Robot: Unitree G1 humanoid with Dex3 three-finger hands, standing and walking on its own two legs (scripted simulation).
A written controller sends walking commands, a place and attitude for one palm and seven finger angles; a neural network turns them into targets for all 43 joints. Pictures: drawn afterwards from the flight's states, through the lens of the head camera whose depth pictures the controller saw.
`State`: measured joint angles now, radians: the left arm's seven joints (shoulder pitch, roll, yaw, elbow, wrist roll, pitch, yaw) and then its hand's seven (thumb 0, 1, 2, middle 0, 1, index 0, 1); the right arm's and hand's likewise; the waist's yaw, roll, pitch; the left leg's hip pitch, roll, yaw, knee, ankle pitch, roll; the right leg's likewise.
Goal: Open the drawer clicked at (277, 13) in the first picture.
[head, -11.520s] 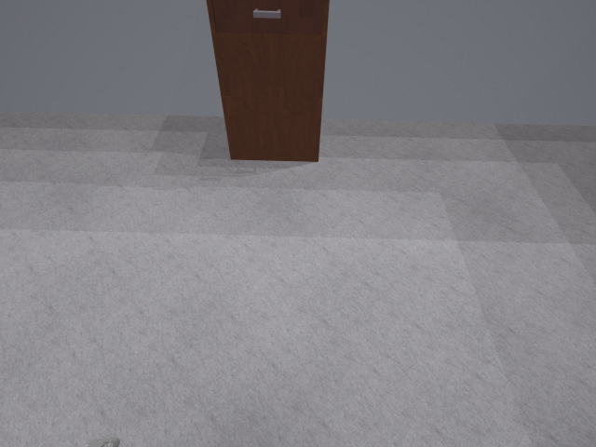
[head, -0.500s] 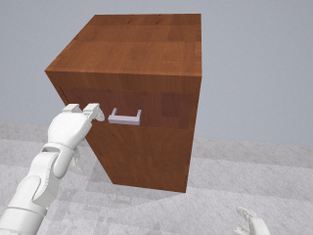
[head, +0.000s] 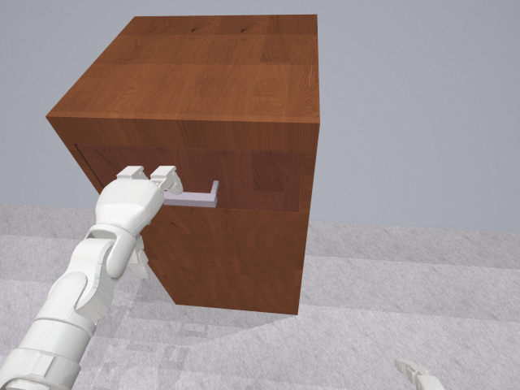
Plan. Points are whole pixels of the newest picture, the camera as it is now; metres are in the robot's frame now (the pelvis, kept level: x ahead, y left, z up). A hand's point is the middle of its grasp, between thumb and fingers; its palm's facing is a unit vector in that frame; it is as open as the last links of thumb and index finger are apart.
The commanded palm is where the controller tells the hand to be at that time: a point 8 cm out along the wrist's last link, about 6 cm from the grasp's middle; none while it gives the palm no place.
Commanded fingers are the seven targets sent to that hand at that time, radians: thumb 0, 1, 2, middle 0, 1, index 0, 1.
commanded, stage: move the hooked fingers above the handle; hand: left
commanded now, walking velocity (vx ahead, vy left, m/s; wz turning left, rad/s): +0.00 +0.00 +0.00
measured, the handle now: (192, 191) +0.48 +0.20 -0.01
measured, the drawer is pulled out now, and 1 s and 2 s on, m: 0.00 0.00 0.00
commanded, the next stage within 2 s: lower the fingers behind the handle in 1.62 s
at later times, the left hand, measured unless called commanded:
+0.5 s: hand (162, 214) +0.37 +0.21 +0.06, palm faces -0.02 -0.07 -1.00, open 13.8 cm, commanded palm +0.36 +0.22 +0.11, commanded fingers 0.00 -0.50 0.30 -0.30 -1.20 -0.30 -1.20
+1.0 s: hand (183, 199) +0.42 +0.19 +0.04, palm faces -0.04 -0.06 -1.00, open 13.8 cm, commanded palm +0.40 +0.19 +0.10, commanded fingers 0.00 -0.50 0.30 -0.30 -1.20 -0.30 -1.20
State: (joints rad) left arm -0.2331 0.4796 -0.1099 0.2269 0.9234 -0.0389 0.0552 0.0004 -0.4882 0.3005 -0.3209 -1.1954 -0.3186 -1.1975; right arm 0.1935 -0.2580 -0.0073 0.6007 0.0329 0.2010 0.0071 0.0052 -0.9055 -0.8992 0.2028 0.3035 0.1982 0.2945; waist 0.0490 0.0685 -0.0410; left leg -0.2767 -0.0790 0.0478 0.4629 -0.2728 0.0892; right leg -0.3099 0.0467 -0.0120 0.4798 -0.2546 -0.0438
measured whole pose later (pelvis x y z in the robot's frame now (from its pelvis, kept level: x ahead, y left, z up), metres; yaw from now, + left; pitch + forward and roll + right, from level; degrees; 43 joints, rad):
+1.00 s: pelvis +0.01 -0.01 -0.01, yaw -1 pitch +11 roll +0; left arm -0.51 0.43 -0.13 0.66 1.00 -0.08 0.20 0.00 -0.49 0.30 -0.32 -1.20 -0.32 -1.20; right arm 0.29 -0.26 -0.05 0.64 0.03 0.20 0.00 0.00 -0.91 -0.90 0.20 0.30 0.20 0.29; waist -0.01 0.05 -0.11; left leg -0.44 -0.06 0.07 0.57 -0.32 0.08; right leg -0.48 0.06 0.00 0.58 -0.30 -0.06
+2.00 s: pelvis +0.01 -0.01 -0.01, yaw -1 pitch +12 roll +0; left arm -0.53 0.41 -0.12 0.74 1.03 -0.08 0.24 0.00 -0.49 0.30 -0.32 -1.20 -0.32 -1.20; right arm 0.27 -0.25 -0.04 0.64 0.03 0.20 -0.01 0.00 -0.91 -0.90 0.20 0.30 0.20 0.29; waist -0.01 0.04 -0.12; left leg -0.47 -0.06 0.06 0.59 -0.34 0.08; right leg -0.50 0.07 0.00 0.60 -0.31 -0.06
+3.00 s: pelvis -0.01 +0.00 -0.04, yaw -1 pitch +18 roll -1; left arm -0.65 0.37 -0.11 0.97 1.09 -0.04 0.42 0.00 -0.49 0.30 -0.31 -1.20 -0.33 -1.20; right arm 0.31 -0.25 -0.05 0.66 0.01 0.18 -0.01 0.00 -0.91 -0.90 0.20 0.30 0.20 0.29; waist -0.05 0.04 -0.17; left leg -0.72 -0.05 0.06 0.82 -0.41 0.09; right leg -0.73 0.06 -0.03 0.79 -0.37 -0.05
